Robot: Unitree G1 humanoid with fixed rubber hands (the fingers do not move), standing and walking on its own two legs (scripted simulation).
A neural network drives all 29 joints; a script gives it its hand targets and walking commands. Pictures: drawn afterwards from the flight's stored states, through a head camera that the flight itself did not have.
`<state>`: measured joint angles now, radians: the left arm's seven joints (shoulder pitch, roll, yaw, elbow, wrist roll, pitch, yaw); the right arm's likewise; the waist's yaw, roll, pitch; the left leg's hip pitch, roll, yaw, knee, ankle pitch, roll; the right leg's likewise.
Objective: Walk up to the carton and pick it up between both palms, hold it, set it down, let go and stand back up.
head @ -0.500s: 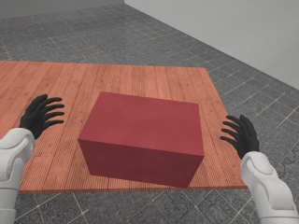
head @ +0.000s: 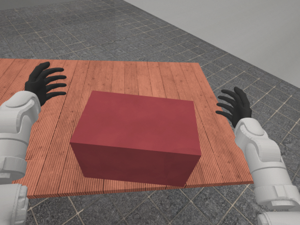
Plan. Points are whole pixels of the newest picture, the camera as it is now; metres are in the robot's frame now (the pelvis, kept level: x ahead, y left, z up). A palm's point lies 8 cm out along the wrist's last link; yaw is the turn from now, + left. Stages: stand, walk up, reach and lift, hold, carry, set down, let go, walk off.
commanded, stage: reach and lift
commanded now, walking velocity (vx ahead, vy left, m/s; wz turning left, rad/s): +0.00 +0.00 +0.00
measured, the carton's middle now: (138, 139) +0.37 +0.00 +0.02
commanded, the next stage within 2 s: none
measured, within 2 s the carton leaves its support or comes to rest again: neither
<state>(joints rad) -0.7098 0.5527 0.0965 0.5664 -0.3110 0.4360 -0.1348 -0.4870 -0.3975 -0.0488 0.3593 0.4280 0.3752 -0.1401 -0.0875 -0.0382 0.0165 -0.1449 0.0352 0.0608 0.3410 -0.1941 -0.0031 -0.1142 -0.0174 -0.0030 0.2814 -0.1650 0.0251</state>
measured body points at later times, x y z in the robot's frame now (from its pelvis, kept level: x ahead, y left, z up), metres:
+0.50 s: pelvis +0.00 +0.00 +0.00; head +0.03 +0.02 +0.44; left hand +0.43 +0.24 +0.08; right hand +0.36 -0.25 +0.06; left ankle -0.01 +0.12 -0.75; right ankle -0.01 -0.14 -0.75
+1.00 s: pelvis -0.02 +0.00 -0.02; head +0.01 +0.03 +0.43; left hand +0.42 +0.23 +0.07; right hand +0.37 -0.23 +0.06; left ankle -0.01 +0.12 -0.75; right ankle -0.01 -0.14 -0.75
